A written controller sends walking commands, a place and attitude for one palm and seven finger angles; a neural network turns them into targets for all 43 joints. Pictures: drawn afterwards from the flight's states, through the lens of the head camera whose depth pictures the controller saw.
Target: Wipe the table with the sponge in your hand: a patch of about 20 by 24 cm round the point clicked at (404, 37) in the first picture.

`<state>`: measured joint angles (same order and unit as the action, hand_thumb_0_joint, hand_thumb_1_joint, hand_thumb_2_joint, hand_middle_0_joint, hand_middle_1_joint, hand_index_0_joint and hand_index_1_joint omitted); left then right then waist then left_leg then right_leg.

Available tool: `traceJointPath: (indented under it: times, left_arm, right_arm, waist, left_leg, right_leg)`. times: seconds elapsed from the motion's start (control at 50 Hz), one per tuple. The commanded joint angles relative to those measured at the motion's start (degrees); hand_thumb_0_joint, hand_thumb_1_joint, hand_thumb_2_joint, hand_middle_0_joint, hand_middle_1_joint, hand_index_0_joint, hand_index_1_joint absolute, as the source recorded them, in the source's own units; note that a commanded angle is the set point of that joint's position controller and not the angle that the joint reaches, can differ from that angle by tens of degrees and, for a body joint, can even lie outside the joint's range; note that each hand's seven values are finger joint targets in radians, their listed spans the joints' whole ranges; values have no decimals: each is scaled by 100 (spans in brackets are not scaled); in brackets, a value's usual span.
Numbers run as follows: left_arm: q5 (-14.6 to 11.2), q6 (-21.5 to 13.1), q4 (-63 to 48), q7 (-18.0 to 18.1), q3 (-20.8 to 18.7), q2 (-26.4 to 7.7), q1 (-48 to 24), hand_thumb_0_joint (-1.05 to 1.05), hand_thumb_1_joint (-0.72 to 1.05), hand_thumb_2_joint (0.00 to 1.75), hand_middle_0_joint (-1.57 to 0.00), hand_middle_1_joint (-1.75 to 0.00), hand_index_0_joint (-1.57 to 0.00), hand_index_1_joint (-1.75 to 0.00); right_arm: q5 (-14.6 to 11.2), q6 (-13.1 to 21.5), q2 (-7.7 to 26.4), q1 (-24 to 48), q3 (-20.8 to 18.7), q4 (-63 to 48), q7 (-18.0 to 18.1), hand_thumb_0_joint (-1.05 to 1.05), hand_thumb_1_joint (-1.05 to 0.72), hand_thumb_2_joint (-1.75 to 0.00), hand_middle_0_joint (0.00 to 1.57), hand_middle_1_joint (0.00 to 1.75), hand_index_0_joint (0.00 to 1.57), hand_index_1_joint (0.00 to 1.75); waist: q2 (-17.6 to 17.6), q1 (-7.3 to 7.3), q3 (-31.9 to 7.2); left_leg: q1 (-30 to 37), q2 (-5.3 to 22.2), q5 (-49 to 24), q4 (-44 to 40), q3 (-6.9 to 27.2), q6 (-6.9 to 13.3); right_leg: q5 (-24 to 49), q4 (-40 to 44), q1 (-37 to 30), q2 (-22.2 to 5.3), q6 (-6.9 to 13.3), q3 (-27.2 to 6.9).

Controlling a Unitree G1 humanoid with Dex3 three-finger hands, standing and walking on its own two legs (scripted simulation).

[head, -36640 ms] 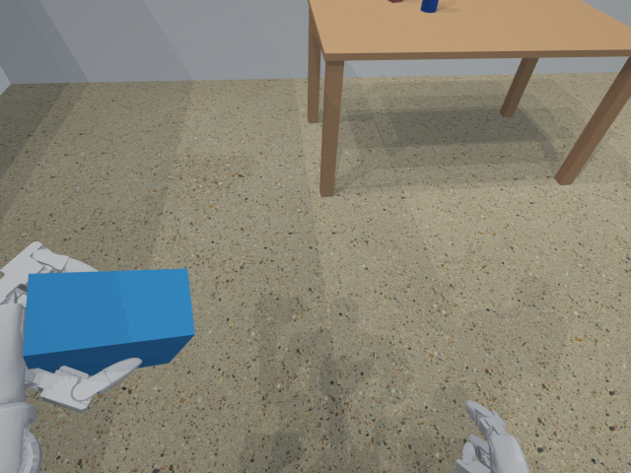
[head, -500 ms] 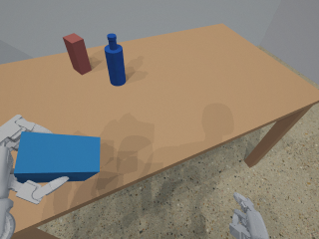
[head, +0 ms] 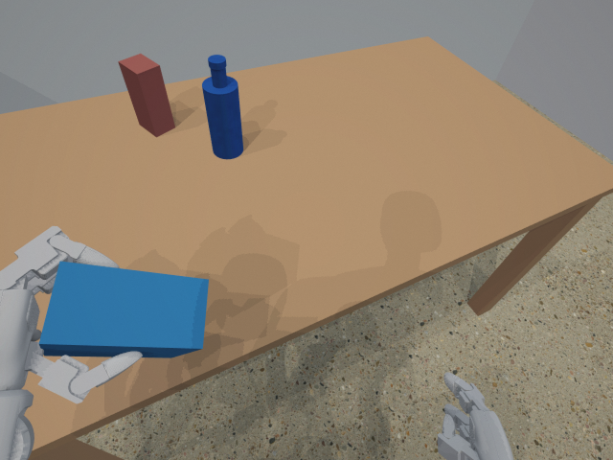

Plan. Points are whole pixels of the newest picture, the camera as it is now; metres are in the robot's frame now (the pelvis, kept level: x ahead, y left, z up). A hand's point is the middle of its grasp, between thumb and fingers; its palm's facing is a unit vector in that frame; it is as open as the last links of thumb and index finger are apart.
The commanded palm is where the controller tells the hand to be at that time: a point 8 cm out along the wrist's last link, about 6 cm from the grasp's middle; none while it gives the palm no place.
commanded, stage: come to a stop and stand still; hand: left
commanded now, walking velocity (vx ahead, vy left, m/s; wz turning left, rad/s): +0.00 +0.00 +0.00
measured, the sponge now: (147, 319) +0.23 +0.19 +0.11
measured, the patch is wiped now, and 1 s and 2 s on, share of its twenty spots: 0.00 0.00 0.00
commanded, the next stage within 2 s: look again from close up in 0.36 s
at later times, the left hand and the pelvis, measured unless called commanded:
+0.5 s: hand (65, 306) +0.22 +0.25 +0.15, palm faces +0.36 -0.85 -0.39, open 10.6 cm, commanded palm +0.16 +0.28 +0.18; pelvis +0.00 -0.01 +0.00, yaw +1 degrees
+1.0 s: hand (28, 249) +0.25 +0.27 +0.20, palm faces +0.46 -0.76 -0.47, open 10.6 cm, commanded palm +0.16 +0.27 +0.18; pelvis -0.01 -0.02 +0.00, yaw +2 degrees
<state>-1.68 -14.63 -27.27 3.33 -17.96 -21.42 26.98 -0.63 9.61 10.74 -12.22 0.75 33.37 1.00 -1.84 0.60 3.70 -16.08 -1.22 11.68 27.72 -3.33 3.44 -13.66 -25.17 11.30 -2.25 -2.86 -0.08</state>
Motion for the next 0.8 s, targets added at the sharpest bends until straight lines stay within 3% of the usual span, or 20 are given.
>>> traceJointPath:
  times: [0.0, 0.04, 0.08, 0.14, 0.16, 0.24, 0.26, 0.34, 0.36, 0.44, 0.46, 0.54, 0.56, 0.64, 0.66, 0.74, 0.76, 0.78]
  left_arm:
    - [-118, -446, -1181, 312, -1352, -1393, -1023, 0, 10, 130, -120, -160, -120, -160]
    - [-93, -469, -1336, 324, -1286, -1410, -1223, 0, 10, 130, -120, -160, -120, -160]
    - [-82, -494, -1392, 288, -951, -1110, -1248, 0, 10, 130, -120, -160, -120, -160]
    - [-35, -441, -1440, 307, -718, -867, -1057, 0, 10, 130, -120, -160, -120, -160]
    - [-40, -411, -1272, 280, -510, -644, -945, 0, 10, 130, -120, -160, -120, -160]
    - [4, -282, -989, 339, -803, -867, -760, 0, 10, 130, -120, -160, -120, -160]
    - [-30, -272, -850, 297, -642, -692, -743, 0, 10, 130, -120, -160, -120, -160]
    - [-30, -260, -1041, 334, -1110, -1156, -877, 0, 10, 130, -120, -160, -120, -160]
    - [-75, -269, -992, 287, -893, -910, -835, 0, 10, 130, -120, -160, -120, -160]
    - [-78, -273, -1448, 317, -995, -1098, -854, 0, 10, 130, -120, -160, -120, -160]
    - [-112, -276, -1365, 279, -815, -889, -756, 0, 10, 130, -120, -160, -120, -160]
    - [-57, -250, -1538, 335, -917, -1033, -698, 0, 10, 130, -120, -160, -120, -160]
    - [-92, -236, -1323, 302, -745, -819, -600, 0, 10, 130, -120, -160, -120, -160]
    - [-49, -171, -1115, 348, -982, -1028, -575, 0, 10, 130, -120, -160, -120, -160]
    - [-88, -164, -942, 298, -760, -756, -516, 0, 10, 130, -120, -160, -120, -160]
    - [-64, -127, -1039, 320, -934, -1008, -634, 0, 10, 130, -120, -160, -120, -160]
    - [-98, -133, -946, 272, -720, -766, -615, 0, 10, 130, -120, -160, -120, -160]
    - [-83, -135, -1103, 278, -768, -877, -708, 0, 10, 130, -120, -160, -120, -160]
  right_arm:
    - [-36, 289, 767, 514, -304, -920, 175, 0, -90, -90, 20, 30, 20, 30]
    - [-43, 341, 747, 571, -260, -890, 199, 0, -90, -90, 20, 30, 20, 30]
    - [-8, 386, 747, 451, -255, -854, 169, 0, -90, -90, 20, 30, 20, 30]
    - [-32, 482, 745, 537, -248, -787, 98, 0, -90, -90, 20, 30, 20, 30]
    - [1, 451, 767, 433, -241, -748, 79, 0, -90, -90, 20, 30, 20, 30]
    - [-22, 373, 790, 538, -267, -716, 74, 0, -90, -90, 20, 30, 20, 30]
    - [11, 306, 776, 496, -240, -729, 79, 0, -90, -90, 20, 30, 20, 30]
    - [-20, 226, 745, 644, -242, -830, 149, 0, -90, -90, 20, 30, 20, 30]
    - [16, 181, 712, 585, -212, -837, 151, 0, -90, -90, 20, 30, 20, 30]
    - [-15, 225, 730, 699, -218, -921, 179, 0, -90, -90, 20, 30, 20, 30]
    - [20, 208, 740, 616, -206, -892, 170, 0, -90, -90, 20, 30, 20, 30]
    - [-23, 257, 777, 654, -253, -875, 170, 0, -90, -90, 20, 30, 20, 30]
    - [11, 224, 772, 562, -232, -854, 166, 0, -90, -90, 20, 30, 20, 30]
    - [-35, 194, 789, 602, -271, -837, 187, 0, -90, -90, 20, 30, 20, 30]
    - [3, 144, 798, 496, -259, -811, 179, 0, -90, -90, 20, 30, 20, 30]
    - [-48, 149, 787, 647, -262, -873, 200, 0, -90, -90, 20, 30, 20, 30]
    - [-10, 119, 788, 563, -242, -843, 190, 0, -90, -90, 20, 30, 20, 30]
    - [-20, 135, 799, 567, -271, -893, 192, 0, -90, -90, 20, 30, 20, 30]
  waist:
    - [594, 99, -868]
    - [990, 96, -937]
    - [1126, 82, -1061]
    - [964, 89, -1205]
    - [755, 77, -1150]
    - [439, 70, -981]
    - [383, 63, -898]
    - [584, 63, -870]
    - [549, 53, -906]
    - [728, 56, -1105]
    - [711, 61, -1108]
    - [847, 61, -1219]
    - [749, 57, -1126]
    - [600, 54, -1016]
    - [493, 43, -965]
    - [462, 47, -893]
    - [417, 36, -868]
    - [453, 34, -921]
  left_leg:
    - [-58, 698, 355, -997, 939, -106]
    - [193, 680, 37, -916, 865, -121]
    - [298, 678, -147, -858, 887, -134]
    - [543, 670, -480, -736, 782, -182]
    - [510, 638, -530, -728, 795, -193]
    - [358, 588, -349, -763, 759, -266]
    - [277, 560, -228, -787, 747, -258]
    - [195, 543, -49, -852, 747, -247]
    - [199, 517, -85, -828, 722, -227]
    - [466, 503, -472, -730, 705, -238]
    - [425, 496, -464, -750, 691, -227]
    - [588, 552, -642, -733, 717, -247]
    - [503, 548, -576, -787, 712, -242]
    - [438, 578, -339, -816, 713, -251]
    - [359, 548, -327, -842, 710, -250]
    - [389, 559, -172, -841, 714, -228]
    - [337, 538, -83, -869, 698, -219]
    - [365, 529, -114, -854, 715, -221]
  right_leg:
    - [321, 78, -467, -24, 285, -1]
    - [474, 79, -388, -30, 298, -3]
    - [564, 115, -447, -23, 321, 17]
    - [766, 199, -475, -7, 309, 20]
    - [814, 274, -432, 26, 300, 39]
    - [802, 426, -409, 16, 287, -24]
    - [740, 506, -363, 34, 283, -12]
    - [730, 542, -464, 5, 291, -43]
    - [782, 591, -492, 13, 291, 0]
    - [1042, 527, -554, -18, 305, -42]
    - [1020, 561, -560, 11, 290, 9]
    - [1056, 466, -582, 6, 293, -9]
    - [1010, 524, -537, 31, 279, 29]
    - [892, 569, -499, 3, 273, -18]
    - [879, 619, -485, 38, 276, 18]
    - [797, 673, -420, -16, 274, -47]
    - [731, 720, -400, 13, 271, -12]
    - [786, 692, -459, -1, 289, -50]
